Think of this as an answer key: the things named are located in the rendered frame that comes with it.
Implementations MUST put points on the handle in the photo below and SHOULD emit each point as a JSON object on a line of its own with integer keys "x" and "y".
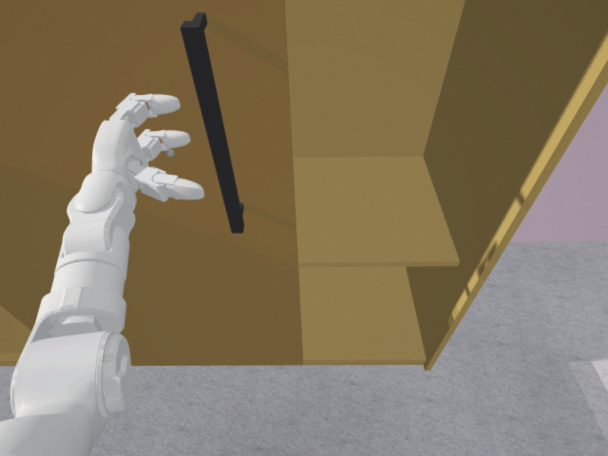
{"x": 198, "y": 56}

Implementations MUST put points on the wardrobe door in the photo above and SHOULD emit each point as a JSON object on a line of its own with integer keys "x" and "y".
{"x": 13, "y": 333}
{"x": 196, "y": 294}

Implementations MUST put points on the robot left upper arm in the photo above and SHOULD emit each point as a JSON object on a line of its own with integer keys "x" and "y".
{"x": 66, "y": 390}

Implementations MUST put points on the left robot forearm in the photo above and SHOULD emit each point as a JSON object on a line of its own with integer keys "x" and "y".
{"x": 88, "y": 286}

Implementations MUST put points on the robot left hand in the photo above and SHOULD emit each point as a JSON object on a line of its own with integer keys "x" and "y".
{"x": 116, "y": 148}

